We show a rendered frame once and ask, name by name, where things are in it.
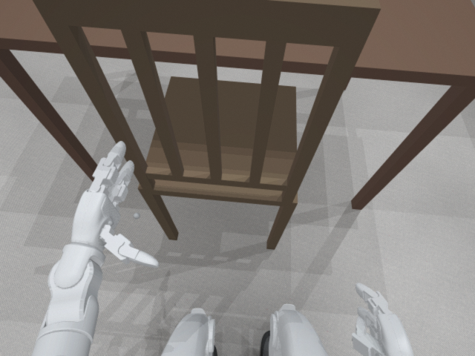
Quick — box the table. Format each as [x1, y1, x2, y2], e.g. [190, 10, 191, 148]
[0, 0, 475, 210]

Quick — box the robot left thigh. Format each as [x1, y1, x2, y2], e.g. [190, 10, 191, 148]
[161, 313, 215, 356]

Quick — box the robot right thigh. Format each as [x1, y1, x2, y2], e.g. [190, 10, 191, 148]
[270, 310, 328, 356]

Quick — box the chair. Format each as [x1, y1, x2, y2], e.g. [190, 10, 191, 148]
[33, 0, 381, 250]

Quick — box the robot left forearm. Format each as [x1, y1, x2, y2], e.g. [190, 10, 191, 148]
[31, 243, 105, 356]

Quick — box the left robot hand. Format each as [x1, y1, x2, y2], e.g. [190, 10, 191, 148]
[71, 141, 159, 268]

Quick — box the robot thigh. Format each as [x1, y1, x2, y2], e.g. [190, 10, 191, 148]
[161, 313, 215, 356]
[270, 310, 328, 356]

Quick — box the right robot hand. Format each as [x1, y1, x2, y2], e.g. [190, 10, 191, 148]
[352, 283, 413, 356]

